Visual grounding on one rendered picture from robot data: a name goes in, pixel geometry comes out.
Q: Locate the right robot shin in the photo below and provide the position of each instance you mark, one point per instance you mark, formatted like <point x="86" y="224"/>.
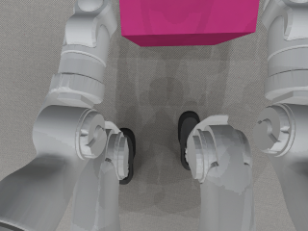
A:
<point x="221" y="120"/>

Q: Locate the carton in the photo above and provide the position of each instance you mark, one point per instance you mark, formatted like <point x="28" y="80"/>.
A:
<point x="150" y="23"/>

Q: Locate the left robot upper arm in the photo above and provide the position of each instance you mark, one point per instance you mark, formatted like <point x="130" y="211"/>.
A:
<point x="35" y="197"/>

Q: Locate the robot right forearm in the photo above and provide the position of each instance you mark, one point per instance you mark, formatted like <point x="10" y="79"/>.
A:
<point x="286" y="22"/>

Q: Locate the left robot foot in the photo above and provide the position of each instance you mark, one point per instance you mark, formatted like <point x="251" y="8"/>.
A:
<point x="131" y="141"/>

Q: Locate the right robot upper arm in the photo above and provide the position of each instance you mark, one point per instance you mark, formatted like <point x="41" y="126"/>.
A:
<point x="281" y="131"/>

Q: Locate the robot left forearm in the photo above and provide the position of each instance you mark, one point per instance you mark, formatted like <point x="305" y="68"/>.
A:
<point x="87" y="35"/>

